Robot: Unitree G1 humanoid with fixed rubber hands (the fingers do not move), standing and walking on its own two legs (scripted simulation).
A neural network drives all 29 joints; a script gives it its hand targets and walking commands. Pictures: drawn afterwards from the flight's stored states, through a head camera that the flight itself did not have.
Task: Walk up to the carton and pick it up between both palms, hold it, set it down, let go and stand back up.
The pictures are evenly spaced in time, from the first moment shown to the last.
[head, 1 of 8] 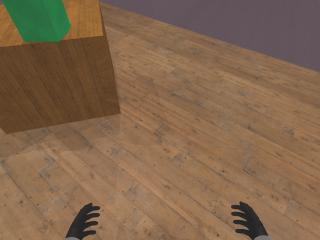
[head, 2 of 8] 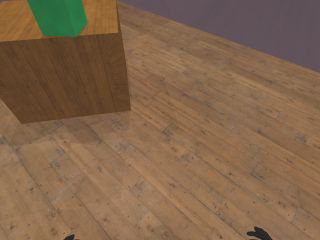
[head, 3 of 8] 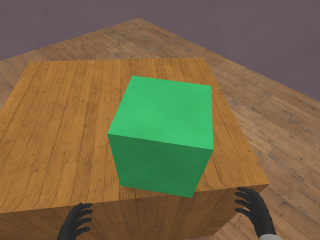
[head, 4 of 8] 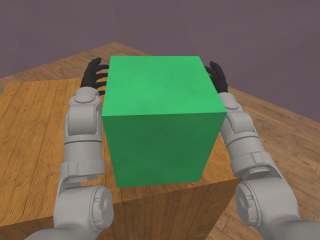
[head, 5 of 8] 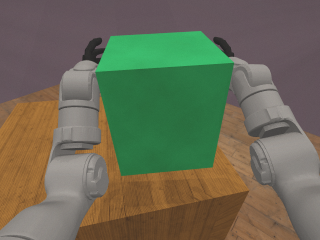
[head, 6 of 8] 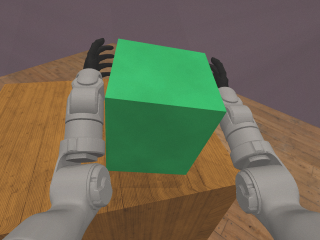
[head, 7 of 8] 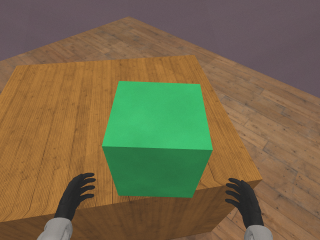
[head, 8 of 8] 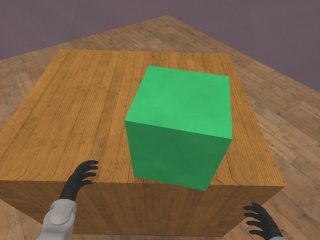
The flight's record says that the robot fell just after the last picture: no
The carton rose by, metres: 0.24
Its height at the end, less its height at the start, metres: +0.00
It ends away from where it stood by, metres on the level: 0.01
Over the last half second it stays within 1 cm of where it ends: yes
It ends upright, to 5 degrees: yes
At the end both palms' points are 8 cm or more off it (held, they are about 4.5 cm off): yes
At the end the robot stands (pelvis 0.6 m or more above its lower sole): yes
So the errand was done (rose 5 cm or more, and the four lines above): yes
